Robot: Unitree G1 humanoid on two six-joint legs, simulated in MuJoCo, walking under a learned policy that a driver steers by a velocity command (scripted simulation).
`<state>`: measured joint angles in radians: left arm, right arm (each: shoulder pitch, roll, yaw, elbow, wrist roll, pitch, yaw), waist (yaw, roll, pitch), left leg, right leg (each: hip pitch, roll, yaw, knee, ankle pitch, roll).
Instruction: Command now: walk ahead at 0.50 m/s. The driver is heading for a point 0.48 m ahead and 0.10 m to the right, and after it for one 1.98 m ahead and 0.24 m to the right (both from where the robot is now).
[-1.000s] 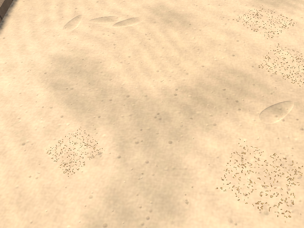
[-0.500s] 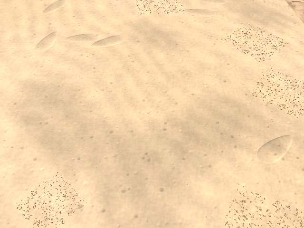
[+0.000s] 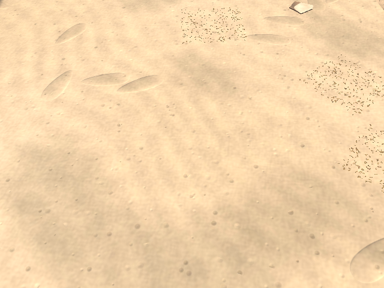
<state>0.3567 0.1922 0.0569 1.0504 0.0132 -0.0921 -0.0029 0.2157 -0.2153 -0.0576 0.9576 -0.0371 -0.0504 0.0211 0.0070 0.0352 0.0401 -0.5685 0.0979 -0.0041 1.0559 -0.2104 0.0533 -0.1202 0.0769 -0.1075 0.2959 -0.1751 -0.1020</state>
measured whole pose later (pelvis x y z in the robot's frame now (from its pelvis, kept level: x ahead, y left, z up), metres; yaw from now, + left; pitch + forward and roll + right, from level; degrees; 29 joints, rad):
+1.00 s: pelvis +0.42 -0.03 -0.01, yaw -20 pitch +0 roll +1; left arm 0.14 0.16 0.02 0.88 0.02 -0.03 0.02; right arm 0.25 -0.19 -0.05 0.93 -0.02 0.02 -0.02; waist -0.03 0.03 0.08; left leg -0.42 0.05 0.00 1.01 -0.44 0.00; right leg -0.30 0.04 -0.14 0.41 -0.11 -0.12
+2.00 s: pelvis +0.43 -0.02 +0.00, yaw -2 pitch -2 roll +0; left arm 0.20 0.21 0.01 0.94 0.01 -0.01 0.03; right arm 0.22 -0.23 -0.02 0.97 -0.01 0.01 -0.02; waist -0.01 0.02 0.03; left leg -0.12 -0.05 -0.06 0.35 -0.19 0.02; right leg -0.13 0.02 -0.02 0.36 -0.20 -0.04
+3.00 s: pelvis +0.46 -0.02 +0.00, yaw -2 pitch +0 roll +0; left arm 0.41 0.19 0.04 1.14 0.02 -0.02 0.03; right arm 0.29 -0.18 0.00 1.10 -0.03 -0.02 0.00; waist 0.03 -0.02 -0.02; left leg -0.33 0.01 0.04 0.76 -0.43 0.06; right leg -0.09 0.05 -0.01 0.34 -0.26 -0.08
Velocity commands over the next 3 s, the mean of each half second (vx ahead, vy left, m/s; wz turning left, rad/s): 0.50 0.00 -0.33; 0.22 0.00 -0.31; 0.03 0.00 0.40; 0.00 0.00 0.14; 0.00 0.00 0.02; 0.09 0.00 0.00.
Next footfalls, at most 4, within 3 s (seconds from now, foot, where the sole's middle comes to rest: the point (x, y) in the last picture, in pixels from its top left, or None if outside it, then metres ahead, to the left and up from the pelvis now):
0.30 left None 0.34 0.12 -0.78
0.78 right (245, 284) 0.51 -0.12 -0.78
1.32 left None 0.46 0.09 -0.78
1.76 right None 0.46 -0.11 -0.78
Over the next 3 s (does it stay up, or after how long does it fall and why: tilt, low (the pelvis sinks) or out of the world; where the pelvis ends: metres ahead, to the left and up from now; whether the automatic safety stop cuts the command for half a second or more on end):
stays up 0.46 -0.02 0.00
